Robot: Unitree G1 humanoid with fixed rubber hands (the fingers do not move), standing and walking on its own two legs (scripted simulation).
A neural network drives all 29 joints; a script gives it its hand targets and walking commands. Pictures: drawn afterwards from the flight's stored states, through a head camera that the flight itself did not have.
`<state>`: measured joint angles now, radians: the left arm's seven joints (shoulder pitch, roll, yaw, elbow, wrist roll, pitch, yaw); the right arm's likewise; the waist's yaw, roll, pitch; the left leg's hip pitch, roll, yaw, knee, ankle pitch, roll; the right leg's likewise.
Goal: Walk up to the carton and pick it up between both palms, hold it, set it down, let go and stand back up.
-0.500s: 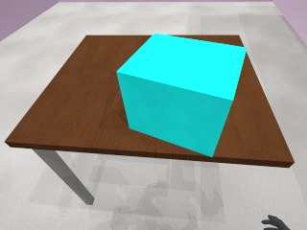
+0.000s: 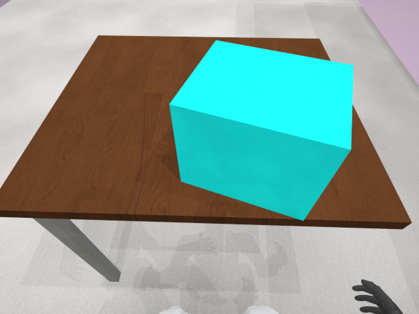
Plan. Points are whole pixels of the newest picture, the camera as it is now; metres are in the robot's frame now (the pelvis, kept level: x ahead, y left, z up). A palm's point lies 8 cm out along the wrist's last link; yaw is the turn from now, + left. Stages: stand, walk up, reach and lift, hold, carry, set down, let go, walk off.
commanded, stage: walk up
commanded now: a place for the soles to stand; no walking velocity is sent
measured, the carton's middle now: (258, 128) +0.45 -0.09 +0.10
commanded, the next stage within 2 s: none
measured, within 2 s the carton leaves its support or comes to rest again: neither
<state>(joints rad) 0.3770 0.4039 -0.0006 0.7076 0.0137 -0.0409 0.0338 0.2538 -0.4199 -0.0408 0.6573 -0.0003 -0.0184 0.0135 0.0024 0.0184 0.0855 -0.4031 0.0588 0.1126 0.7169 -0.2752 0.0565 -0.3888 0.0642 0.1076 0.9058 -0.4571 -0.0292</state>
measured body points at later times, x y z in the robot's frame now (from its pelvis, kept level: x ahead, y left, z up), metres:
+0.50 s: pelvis +0.00 -0.02 +0.00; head +0.01 -0.03 +0.45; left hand +0.06 +0.29 -0.10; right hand +0.11 -0.34 -0.10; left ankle +0.06 +0.09 -0.71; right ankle +0.01 -0.15 -0.72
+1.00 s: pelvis +0.01 -0.02 +0.00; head +0.02 -0.03 +0.45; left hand +0.12 +0.28 -0.09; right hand +0.11 -0.34 -0.10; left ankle +0.05 +0.09 -0.72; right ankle +0.01 -0.15 -0.72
